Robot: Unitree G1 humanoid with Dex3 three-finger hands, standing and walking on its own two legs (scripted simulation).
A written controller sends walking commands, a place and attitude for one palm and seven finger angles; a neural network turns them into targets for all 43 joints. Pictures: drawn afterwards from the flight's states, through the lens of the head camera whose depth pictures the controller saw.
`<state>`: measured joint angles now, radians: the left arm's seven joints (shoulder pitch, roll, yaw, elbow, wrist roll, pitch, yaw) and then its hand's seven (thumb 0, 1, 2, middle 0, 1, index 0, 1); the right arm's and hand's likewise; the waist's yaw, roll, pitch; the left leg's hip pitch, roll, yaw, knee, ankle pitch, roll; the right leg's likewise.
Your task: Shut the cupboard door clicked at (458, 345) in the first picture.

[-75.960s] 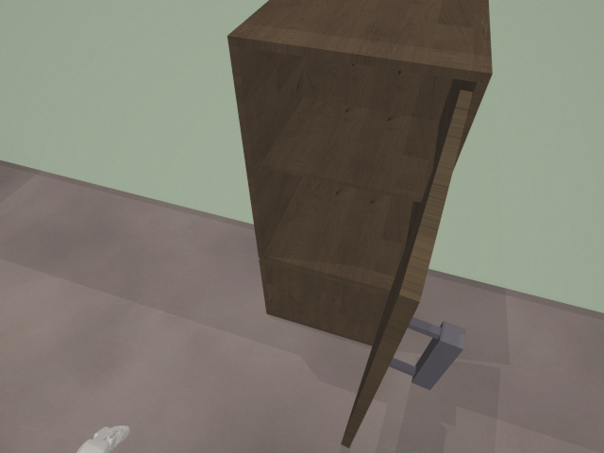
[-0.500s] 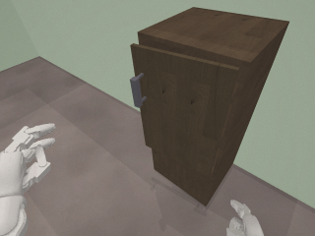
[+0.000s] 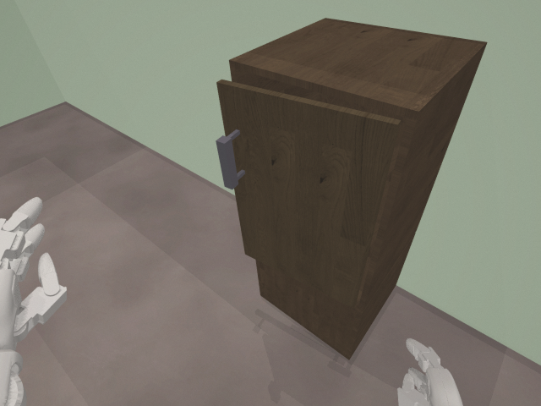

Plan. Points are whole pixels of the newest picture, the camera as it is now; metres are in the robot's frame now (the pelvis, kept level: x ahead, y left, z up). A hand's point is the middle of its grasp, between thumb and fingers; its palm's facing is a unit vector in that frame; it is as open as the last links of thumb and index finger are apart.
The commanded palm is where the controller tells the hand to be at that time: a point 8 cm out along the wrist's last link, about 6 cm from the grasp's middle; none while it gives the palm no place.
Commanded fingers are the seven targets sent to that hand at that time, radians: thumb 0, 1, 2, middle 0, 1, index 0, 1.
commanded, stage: step back with the hand held close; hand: left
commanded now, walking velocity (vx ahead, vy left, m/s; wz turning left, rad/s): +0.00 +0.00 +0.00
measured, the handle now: (233, 159) +0.64 +0.17 +0.03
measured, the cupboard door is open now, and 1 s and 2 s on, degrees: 7 7 7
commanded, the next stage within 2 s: stop stepping back and stand still in 1.14 s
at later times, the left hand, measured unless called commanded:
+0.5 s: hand (12, 317) +0.16 +0.30 +0.16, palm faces +0.39 -0.77 -0.51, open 7.4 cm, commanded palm +0.10 +0.33 +0.18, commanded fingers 0.00 0.90 0.90 -0.20 -0.30 -0.20 -0.30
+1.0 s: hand out of the picture +0.03 +0.31 +0.18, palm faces +0.55 -0.73 -0.40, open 7.4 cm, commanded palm -0.04 +0.34 +0.18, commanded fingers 0.00 0.90 0.90 -0.20 -0.30 -0.20 -0.30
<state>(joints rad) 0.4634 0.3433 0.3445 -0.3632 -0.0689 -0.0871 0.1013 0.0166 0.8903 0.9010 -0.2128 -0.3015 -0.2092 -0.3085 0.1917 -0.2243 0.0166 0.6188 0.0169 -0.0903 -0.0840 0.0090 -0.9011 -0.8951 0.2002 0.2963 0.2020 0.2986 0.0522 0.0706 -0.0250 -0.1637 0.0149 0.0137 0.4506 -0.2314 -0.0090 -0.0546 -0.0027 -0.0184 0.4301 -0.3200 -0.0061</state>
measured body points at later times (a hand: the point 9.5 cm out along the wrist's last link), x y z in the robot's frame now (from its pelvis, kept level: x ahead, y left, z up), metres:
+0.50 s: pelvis -0.05 +0.03 +0.00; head -0.04 +0.02 +0.45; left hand +0.13 +0.34 +0.19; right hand +0.13 -0.21 -0.09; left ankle +0.01 +0.13 -0.74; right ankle -0.05 -0.11 -0.74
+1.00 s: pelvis -0.15 +0.03 -0.02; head -0.15 +0.04 +0.43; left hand -0.01 +0.34 +0.20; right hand +0.04 -0.20 -0.10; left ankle +0.00 +0.13 -0.73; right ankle -0.05 -0.11 -0.74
